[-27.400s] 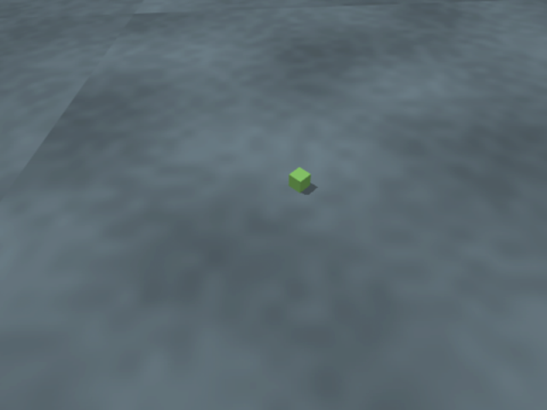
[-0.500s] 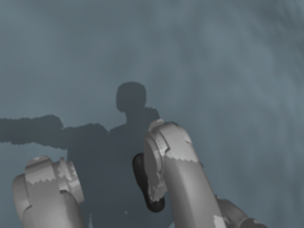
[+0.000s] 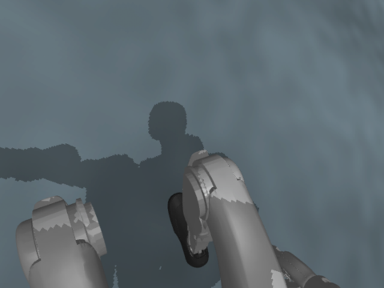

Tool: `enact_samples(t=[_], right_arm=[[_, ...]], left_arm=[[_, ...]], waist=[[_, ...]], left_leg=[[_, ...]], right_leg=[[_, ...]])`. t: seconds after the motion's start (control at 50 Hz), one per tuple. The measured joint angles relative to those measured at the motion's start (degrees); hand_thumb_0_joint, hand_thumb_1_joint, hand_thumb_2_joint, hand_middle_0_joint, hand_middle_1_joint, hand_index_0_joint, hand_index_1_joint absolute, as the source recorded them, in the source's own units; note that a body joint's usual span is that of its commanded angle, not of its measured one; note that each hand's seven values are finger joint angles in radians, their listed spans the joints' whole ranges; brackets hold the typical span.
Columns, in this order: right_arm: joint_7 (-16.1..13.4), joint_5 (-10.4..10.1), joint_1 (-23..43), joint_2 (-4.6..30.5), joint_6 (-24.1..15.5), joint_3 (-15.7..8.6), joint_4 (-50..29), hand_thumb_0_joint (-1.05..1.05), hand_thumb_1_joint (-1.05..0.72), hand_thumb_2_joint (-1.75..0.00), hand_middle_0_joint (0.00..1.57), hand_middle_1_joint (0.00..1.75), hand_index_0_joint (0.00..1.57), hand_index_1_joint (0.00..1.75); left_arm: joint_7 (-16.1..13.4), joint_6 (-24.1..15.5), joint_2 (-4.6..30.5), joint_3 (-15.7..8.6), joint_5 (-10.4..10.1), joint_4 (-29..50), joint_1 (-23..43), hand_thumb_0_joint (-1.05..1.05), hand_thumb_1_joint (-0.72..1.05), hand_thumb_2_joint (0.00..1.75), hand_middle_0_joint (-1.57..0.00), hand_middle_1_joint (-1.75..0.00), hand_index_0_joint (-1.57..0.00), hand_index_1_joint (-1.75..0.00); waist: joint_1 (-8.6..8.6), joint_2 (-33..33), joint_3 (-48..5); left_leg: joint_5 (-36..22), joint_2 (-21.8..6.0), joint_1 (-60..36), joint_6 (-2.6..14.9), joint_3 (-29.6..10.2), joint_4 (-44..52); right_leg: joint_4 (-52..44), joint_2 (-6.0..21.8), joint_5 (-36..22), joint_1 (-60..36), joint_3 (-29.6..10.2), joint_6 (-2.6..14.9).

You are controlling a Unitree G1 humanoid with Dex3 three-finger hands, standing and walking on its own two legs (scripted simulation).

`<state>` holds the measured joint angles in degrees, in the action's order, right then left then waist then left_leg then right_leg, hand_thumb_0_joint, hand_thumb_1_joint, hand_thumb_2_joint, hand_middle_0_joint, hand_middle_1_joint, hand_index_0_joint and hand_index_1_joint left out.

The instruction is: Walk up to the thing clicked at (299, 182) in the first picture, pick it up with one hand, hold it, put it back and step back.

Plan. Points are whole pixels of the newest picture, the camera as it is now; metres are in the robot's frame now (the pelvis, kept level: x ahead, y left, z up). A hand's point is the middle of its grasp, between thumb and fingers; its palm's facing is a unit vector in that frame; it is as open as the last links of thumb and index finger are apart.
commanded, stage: settle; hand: left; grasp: from above
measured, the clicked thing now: out of the picture +0.43 +0.41 -0.26
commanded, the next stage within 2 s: lift in 0.96 s
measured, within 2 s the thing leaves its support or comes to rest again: leaves its support in 0.42 s
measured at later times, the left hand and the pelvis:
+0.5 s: hand out of the picture +0.42 +0.39 -0.20, palm faces -0.42 -0.16 -0.89, open 10.5 cm; pelvis +0.00 +0.00 +0.01, yaw +1 degrees
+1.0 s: hand out of the picture +0.41 +0.39 -0.11, palm faces -0.48 -0.12 -0.87, open 10.4 cm; pelvis -0.01 +0.00 +0.05, yaw +4 degrees
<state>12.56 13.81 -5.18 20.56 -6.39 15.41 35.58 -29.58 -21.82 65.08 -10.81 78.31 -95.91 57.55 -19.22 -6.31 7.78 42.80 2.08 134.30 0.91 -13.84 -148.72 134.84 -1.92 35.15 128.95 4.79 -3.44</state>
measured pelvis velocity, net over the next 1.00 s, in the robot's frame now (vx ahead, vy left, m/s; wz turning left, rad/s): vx -0.01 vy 0.00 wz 0.08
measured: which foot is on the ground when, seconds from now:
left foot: down 0.00-1.00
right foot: down 0.00-1.00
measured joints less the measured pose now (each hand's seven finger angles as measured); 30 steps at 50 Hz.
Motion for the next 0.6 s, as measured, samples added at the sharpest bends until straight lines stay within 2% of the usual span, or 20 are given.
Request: enact_samples(t=[0.2,0.26,0.38,0.48,0.6], right_arm=[[-0.32,-0.23,0.26,-0.40,0.18,-0.65,0.34,0.00,-0.90,-0.90,0.21,0.30,0.20,0.30],[-0.21,-0.41,0.05,-0.51,0.41,-0.89,0.20,0.00,-0.91,-0.90,0.21,0.30,0.20,0.30],[-0.17,-1.07,-0.71,-0.81,0.99,-1.97,0.36,0.00,-0.91,-0.90,0.21,0.30,0.20,0.30],[0.10,-2.15,-1.55,-0.98,1.59,-3.71,0.62,0.00,-0.91,-0.90,0.21,0.30,0.20,0.30],[0.25,-3.86,-1.95,-1.42,2.76,-6.78,1.55,0.00,-0.91,-0.90,0.21,0.30,0.20,0.30]], left_arm=[[0.99,0.66,-1.21,0.45,-0.76,1.66,0.05,-0.01,-0.06,0.51,-0.64,-0.55,-0.68,-0.51],[1.33,0.84,-1.54,-0.12,-0.71,2.39,-0.44,-0.01,-0.07,0.52,-0.66,-0.55,-0.70,-0.50],[3.82,1.29,-3.38,-0.80,-1.17,6.07,-1.82,-0.02,-0.09,0.52,-0.72,-0.48,-0.73,-0.49],[6.15,1.23,-5.48,-1.91,-0.79,10.69,-3.72,-0.03,-0.12,0.53,-0.75,-0.45,-0.75,-0.48],[8.51,2.25,-8.58,-0.83,-2.02,17.44,-4.94,-0.03,-0.14,0.55,-0.77,-0.44,-0.78,-0.47]], waist=[[0.63,0.41,-0.24],[0.69,0.56,-0.60],[1.69,0.95,-1.66],[2.93,1.68,-3.11],[4.78,3.28,-6.08]], left_leg=[[-0.05,0.01,0.22,-0.01,0.27,0.40],[0.04,0.10,0.28,-0.09,0.31,0.60],[0.11,0.39,0.37,-0.29,0.27,1.20],[-0.07,0.92,0.51,-0.49,0.35,1.91],[-0.77,1.63,0.90,-0.21,1.22,3.61]], right_leg=[[-0.18,0.15,0.03,0.28,-0.19,-0.09],[-0.26,0.31,0.21,0.34,-0.20,0.00],[-0.68,0.73,0.50,0.31,-0.07,0.28],[-1.06,1.38,0.85,0.16,0.02,0.82],[-2.12,2.36,1.33,-0.06,-0.43,0.93]])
